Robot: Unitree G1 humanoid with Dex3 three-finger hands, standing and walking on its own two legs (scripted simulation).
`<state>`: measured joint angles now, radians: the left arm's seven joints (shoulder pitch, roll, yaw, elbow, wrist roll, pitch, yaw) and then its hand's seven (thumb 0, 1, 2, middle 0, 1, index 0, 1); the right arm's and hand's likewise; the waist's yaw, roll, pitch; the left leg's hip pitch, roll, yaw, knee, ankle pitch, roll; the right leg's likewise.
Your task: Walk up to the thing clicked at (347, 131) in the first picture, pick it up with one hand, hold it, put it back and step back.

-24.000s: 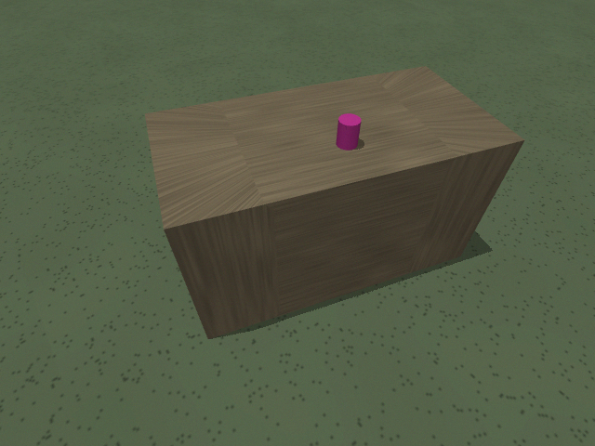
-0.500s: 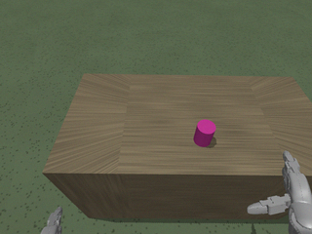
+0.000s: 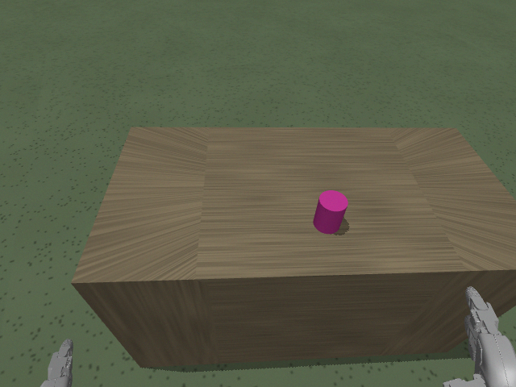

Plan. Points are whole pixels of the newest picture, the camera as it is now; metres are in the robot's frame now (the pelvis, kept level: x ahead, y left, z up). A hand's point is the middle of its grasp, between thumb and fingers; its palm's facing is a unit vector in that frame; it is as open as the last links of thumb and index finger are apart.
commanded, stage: home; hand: right
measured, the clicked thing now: (329, 212) +0.53 -0.19 -0.09
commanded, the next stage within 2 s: none
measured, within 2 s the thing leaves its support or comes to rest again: neither
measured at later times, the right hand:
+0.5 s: hand (393, 386) +0.16 -0.20 -0.06, palm faces +0.12 +0.97 -0.19, open 17.5 cm
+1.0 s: hand (381, 365) +0.19 -0.19 -0.06, palm faces +0.09 +0.97 -0.22, open 17.5 cm
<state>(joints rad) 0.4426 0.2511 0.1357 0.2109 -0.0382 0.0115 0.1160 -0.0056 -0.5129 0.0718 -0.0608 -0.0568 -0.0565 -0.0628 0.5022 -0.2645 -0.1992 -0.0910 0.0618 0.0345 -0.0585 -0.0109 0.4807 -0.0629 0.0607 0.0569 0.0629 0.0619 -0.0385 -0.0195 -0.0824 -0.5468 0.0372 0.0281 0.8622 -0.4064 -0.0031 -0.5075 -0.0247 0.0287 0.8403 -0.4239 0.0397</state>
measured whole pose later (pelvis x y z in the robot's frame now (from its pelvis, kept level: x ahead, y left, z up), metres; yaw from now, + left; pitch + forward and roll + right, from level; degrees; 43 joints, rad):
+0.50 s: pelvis +0.00 -0.02 -0.01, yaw +1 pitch +7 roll +0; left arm 0.40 0.19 0.01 0.22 -0.03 -0.03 0.09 0.00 0.35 0.64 -0.16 -0.22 -0.16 -0.22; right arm 0.47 -0.17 -0.03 0.10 0.03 0.03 -0.05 -0.01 0.54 -0.05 0.06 0.05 0.06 0.06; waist -0.01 0.00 -0.06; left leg -0.60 0.04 0.01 0.88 -0.40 -0.03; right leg -0.57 -0.02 0.02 0.90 -0.45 0.02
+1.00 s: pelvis +0.02 -0.02 -0.01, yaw +1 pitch +8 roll +0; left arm 0.42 0.19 0.00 0.14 -0.03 0.03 0.09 0.02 0.89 0.90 -0.20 -0.29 -0.20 -0.30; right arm 0.44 -0.19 0.00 0.08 0.02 0.09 -0.07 -0.01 0.54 -0.05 0.06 0.05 0.06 0.06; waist 0.00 0.00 -0.09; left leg -0.61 0.04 0.01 0.91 -0.45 -0.03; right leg -0.58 -0.02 0.01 0.92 -0.49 0.02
